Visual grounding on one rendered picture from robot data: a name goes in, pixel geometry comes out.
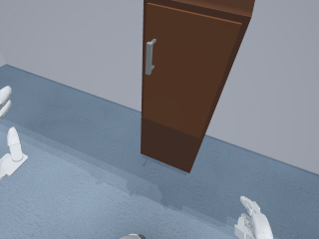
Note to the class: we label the robot left hand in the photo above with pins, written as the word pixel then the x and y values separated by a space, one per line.
pixel 9 163

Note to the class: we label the robot right hand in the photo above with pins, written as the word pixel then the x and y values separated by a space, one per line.
pixel 257 226

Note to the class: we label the cupboard door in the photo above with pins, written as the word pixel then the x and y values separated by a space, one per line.
pixel 190 56

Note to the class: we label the handle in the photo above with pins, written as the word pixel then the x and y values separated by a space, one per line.
pixel 149 56

